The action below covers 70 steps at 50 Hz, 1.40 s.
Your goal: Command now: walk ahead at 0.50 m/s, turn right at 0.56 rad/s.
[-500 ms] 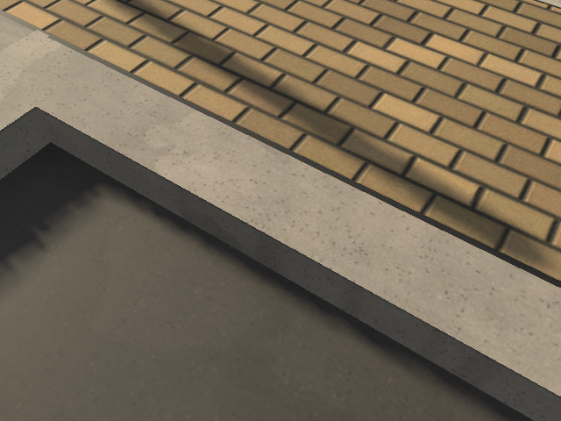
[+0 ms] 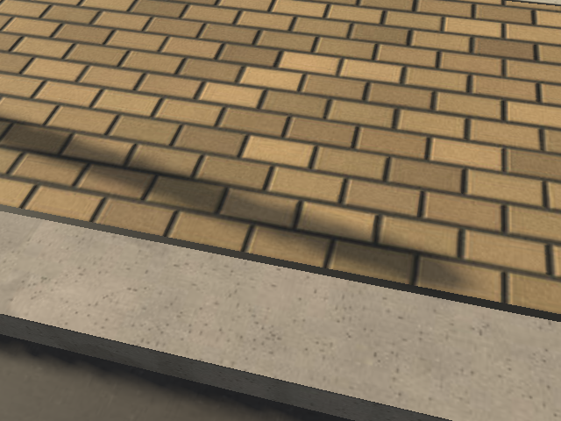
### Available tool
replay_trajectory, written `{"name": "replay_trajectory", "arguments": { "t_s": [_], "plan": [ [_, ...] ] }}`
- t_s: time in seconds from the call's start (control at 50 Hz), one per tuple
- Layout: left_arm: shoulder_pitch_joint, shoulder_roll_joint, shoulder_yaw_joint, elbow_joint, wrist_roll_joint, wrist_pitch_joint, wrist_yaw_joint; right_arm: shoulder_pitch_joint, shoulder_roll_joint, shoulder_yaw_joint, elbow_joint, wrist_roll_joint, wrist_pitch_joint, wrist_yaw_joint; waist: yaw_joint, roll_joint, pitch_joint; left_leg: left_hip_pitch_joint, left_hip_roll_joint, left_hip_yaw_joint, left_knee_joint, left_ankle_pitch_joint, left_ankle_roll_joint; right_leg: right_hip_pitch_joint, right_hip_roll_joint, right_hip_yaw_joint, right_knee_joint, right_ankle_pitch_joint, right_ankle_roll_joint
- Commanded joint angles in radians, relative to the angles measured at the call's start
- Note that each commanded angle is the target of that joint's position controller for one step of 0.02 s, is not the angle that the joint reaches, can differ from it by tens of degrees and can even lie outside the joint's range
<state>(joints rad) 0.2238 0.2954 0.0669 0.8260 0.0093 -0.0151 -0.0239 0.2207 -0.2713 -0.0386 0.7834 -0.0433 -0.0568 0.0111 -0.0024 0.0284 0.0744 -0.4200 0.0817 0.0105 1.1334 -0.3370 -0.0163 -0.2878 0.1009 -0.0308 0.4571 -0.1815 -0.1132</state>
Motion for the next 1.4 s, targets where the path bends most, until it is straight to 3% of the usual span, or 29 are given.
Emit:
{"name": "replay_trajectory", "arguments": {
  "t_s": [0.02, 0.2, 0.26, 0.3, 0.32, 0.34, 0.36, 0.38, 0.42, 0.52, 0.58, 0.66, 0.72, 0.78, 0.8, 0.82, 0.86, 0.88, 0.9, 0.92, 0.94, 0.98, 1.0, 1.04, 1.14, 1.26, 1.32, 1.38, 1.4],
  "plan": [
    [0.049, 0.129, 0.028, -0.033, -0.012, -0.031, 0.010, 0.062, -0.090, -0.017, -0.043, -0.015, 0.015, -0.001, -0.018, -0.045, -0.111, -0.110, 0.022, -0.033, -0.049, 0.037, -0.024, 0.180, -0.252, 0.293, -0.210, 0.421, -0.162],
    [0.135, 0.159, 0.039, -0.011, 0.007, -0.029, 0.016, -0.203, -0.071, 0.008, -0.118, 0.007, 0.007, 0.004, 0.063, -0.098, -0.066, -0.084, -0.051, 0.001, -0.475, 0.259, -0.047, 0.167, -0.192, 0.290, -0.170, 0.409, -0.099],
    [0.088, 0.156, 0.041, -0.030, 0.015, -0.028, 0.024, -0.106, -0.094, 0.003, -0.094, 0.015, -0.002, -0.013, 0.011, -0.119, -0.107, 0.101, -0.085, -0.018, -0.526, 0.187, -0.015, 0.123, -0.208, 0.344, -0.060, 0.471, -0.062],
    [0.042, 0.156, 0.038, -0.040, -0.001, -0.038, 0.021, 0.077, -0.140, -0.018, -0.046, 0.000, -0.020, -0.030, -0.099, -0.045, -0.156, 0.342, -0.091, -0.010, -0.689, 0.191, 0.020, 0.060, -0.133, 0.332, 0.174, 0.492, -0.020],
    [0.041, 0.077, 0.015, -0.069, -0.011, -0.050, 0.018, 0.213, -0.220, -0.037, -0.038, -0.024, -0.030, -0.045, -0.147, 0.087, -0.254, 0.522, 0.133, -0.238, -0.775, 0.048, 0.069, -0.049, -0.053, 0.248, 0.460, 0.279, 0.017],
    [0.150, -0.007, -0.005, -0.112, -0.018, -0.045, 0.019, 0.187, -0.310, -0.054, -0.043, -0.024, -0.013, -0.049, -0.046, 0.314, -0.290, 0.629, 0.369, -0.671, -0.909, 0.055, 0.161, -0.307, 0.079, 0.147, 0.655, -0.384, 0.038],
    [0.166, 0.073, 0.005, -0.070, 0.015, -0.017, 0.029, 0.124, -0.231, -0.050, -0.056, -0.013, 0.001, -0.041, -0.019, 0.141, -0.230, 0.543, 0.372, -0.719, -0.877, -0.108, 0.222, -0.388, -0.028, 0.131, 0.863, -0.352, 0.040],
    [0.113, 0.092, 0.012, -0.069, 0.037, -0.009, 0.022, 0.076, -0.128, -0.025, -0.076, -0.003, 0.003, -0.033, -0.025, 0.015, -0.142, 0.449, 0.316, -0.584, -0.875, -0.219, 0.218, -0.420, -0.064, 0.126, 0.939, -0.273, 0.042],
    [0.046, 0.056, 0.008, -0.099, 0.041, 0.000, 0.001, 0.037, -0.070, -0.005, -0.071, -0.001, -0.005, -0.028, -0.010, 0.054, -0.052, 0.320, 0.216, -0.336, -0.905, -0.088, 0.173, -0.454, -0.113, 0.094, 0.991, -0.182, 0.057],
    [-0.055, 0.008, 0.000, -0.172, 0.030, 0.032, -0.015, 0.145, -0.084, -0.020, -0.001, 0.008, -0.042, -0.016, -0.006, 0.058, -0.037, 0.291, 0.198, -0.135, -0.933, 0.114, 0.181, -0.602, -0.117, 0.095, 1.160, -0.077, 0.090],
    [-0.161, -0.047, -0.013, -0.243, 0.032, 0.055, 0.024, 0.239, -0.063, -0.021, 0.048, 0.001, -0.048, -0.015, -0.031, 0.092, -0.014, 0.379, 0.261, -0.119, -0.950, 0.102, 0.231, -0.881, -0.095, 0.089, 1.511, -0.230, 0.081],
    [-0.404, -0.133, -0.056, -0.387, 0.032, 0.048, 0.066, 0.343, -0.052, -0.008, 0.134, -0.014, -0.069, -0.010, -0.052, 0.046, 0.055, 0.500, 0.281, -0.049, -0.998, 0.030, 0.161, -1.231, -0.094, 0.095, 1.690, -0.376, 0.004],
    [-0.489, -0.168, -0.088, -0.475, 0.029, 0.041, 0.053, 0.345, -0.031, 0.008, 0.192, 0.000, -0.057, -0.016, -0.010, 0.002, 0.075, 0.438, 0.207, 0.084, -1.059, 0.098, 0.101, -1.186, -0.139, 0.039, 1.440, -0.389, -0.013],
    [-0.429, -0.177, -0.110, -0.509, 0.017, 0.052, 0.006, 0.310, -0.046, 0.013, 0.193, 0.037, -0.028, -0.045, 0.017, 0.041, -0.002, 0.302, 0.159, 0.224, -1.203, 0.553, 0.167, -0.703, -0.175, -0.133, 0.968, -0.269, -0.029],
    [-0.369, -0.147, -0.097, -0.458, 0.019, 0.050, -0.002, 0.292, -0.062, 0.018, 0.156, 0.054, -0.027, -0.045, 0.018, -0.002, -0.090, 0.279, 0.158, 0.262, -1.124, 1.092, 0.182, -0.440, -0.089, -0.234, 0.895, -0.271, -0.049],
    [-0.268, -0.118, -0.080, -0.420, 0.016, 0.052, -0.002, 0.296, -0.156, -0.003, 0.138, 0.057, -0.026, -0.048, 0.076, 0.061, -0.199, 0.342, 0.201, 0.250, -0.950, 1.588, 0.187, -0.280, -0.023, -0.258, 0.849, -0.282, -0.052],
    [0.087, -0.055, -0.045, -0.319, 0.006, 0.049, -0.004, 0.247, -0.295, -0.059, 0.107, 0.081, -0.019, -0.018, 0.221, 0.227, -0.451, 0.489, 0.225, 0.216, -0.489, 1.850, 0.143, 0.017, 0.042, -0.120, 0.596, -0.251, -0.104],
    [0.130, 0.040, -0.008, -0.288, 0.001, 0.031, -0.001, 0.251, -0.233, -0.054, 0.056, 0.082, -0.037, 0.001, 0.218, 0.150, -0.497, 0.244, 0.157, 0.160, -0.125, 1.257, 0.087, 0.235, -0.079, 0.259, 0.386, -0.360, -0.144],
    [0.131, 0.193, 0.043, -0.243, -0.019, 0.026, 0.008, 0.246, -0.107, -0.039, -0.029, 0.056, -0.044, 0.044, 0.141, -0.235, -0.558, -0.115, -0.107, 0.062, 0.329, 0.023, -0.002, 0.402, -0.355, 0.888, 0.026, -0.245, -0.185],
    [0.128, 0.195, 0.035, -0.228, -0.025, 0.006, 0.016, 0.219, -0.104, -0.054, 0.055, 0.054, -0.086, 0.046, 0.144, -0.135, -0.666, -0.228, -0.104, -0.273, 0.555, 0.059, 0.045, 0.486, -0.396, 1.036, -0.121, -0.217, -0.177],
    [0.127, 0.131, 0.017, -0.179, -0.021, -0.019, 0.000, 0.138, -0.087, -0.053, 0.011, 0.082, -0.086, 0.032, 0.130, -0.061, -0.498, -0.335, -0.099, -0.198, 0.726, 0.074, 0.057, 0.365, -0.411, 0.957, -0.141, -0.201, -0.153],
    [0.050, -0.024, -0.031, -0.079, -0.014, -0.062, -0.024, -0.010, 0.012, -0.013, -0.059, 0.063, -0.081, -0.009, 0.021, 0.086, -0.152, -0.432, -0.029, -0.138, 0.799, 0.068, 0.114, 0.016, -0.316, 0.627, -0.069, -0.035, -0.086],
    [0.006, -0.107, -0.053, -0.054, 0.011, -0.074, -0.036, 0.044, 0.064, 0.015, -0.077, 0.067, -0.074, -0.005, -0.049, 0.027, -0.126, -0.386, -0.006, -0.186, 0.768, 0.134, 0.141, -0.111, -0.297, 0.481, -0.041, 0.090, -0.054],
    [-0.018, -0.132, -0.055, -0.016, -0.008, -0.076, -0.037, 0.091, 0.064, 0.030, -0.077, 0.072, -0.049, -0.001, -0.098, -0.031, -0.075, -0.407, -0.004, -0.177, 0.613, 0.177, 0.143, -0.151, -0.215, 0.264, -0.058, 0.204, -0.038],
    [0.062, -0.046, -0.054, 0.021, -0.013, -0.094, 0.001, -0.088, 0.029, 0.028, -0.124, 0.029, -0.026, -0.012, -0.054, -0.068, -0.093, -0.294, -0.063, 0.042, 0.025, 0.377, 0.100, -0.136, -0.114, 0.035, -0.194, 0.676, 0.049],
    [0.218, 0.052, -0.035, 0.076, -0.022, -0.066, 0.074, -0.303, 0.021, 0.018, -0.173, 0.055, -0.003, 0.012, 0.037, -0.152, -0.140, -0.216, -0.135, 0.070, -0.538, 0.452, 0.063, 0.276, -0.186, 0.050, -0.162, 0.903, 0.142],
    [0.216, 0.053, -0.023, 0.072, -0.014, -0.051, 0.087, -0.250, -0.030, 0.002, -0.147, 0.049, -0.010, 0.036, 0.016, -0.155, -0.152, -0.155, -0.147, 0.046, -0.624, 0.421, 0.075, 0.410, -0.230, 0.086, -0.056, 0.991, 0.118],
    [0.075, 0.098, -0.001, 0.009, 0.002, -0.043, 0.091, 0.016, -0.077, -0.012, -0.042, 0.041, -0.037, 0.041, -0.108, -0.141, -0.244, 0.142, -0.108, 0.011, -0.781, 0.583, 0.141, 0.378, -0.213, 0.068, 0.263, 1.015, 0.129],
    [0.089, 0.064, -0.008, -0.026, 0.026, -0.050, 0.085, 0.091, -0.132, -0.019, -0.022, 0.009, -0.042, 0.031, -0.106, 0.033, -0.357, 0.490, 0.055, -0.175, -0.643, 0.979, 0.251, 0.080, -0.109, 0.064, 0.612, 0.410, 0.166]
  ]
}}
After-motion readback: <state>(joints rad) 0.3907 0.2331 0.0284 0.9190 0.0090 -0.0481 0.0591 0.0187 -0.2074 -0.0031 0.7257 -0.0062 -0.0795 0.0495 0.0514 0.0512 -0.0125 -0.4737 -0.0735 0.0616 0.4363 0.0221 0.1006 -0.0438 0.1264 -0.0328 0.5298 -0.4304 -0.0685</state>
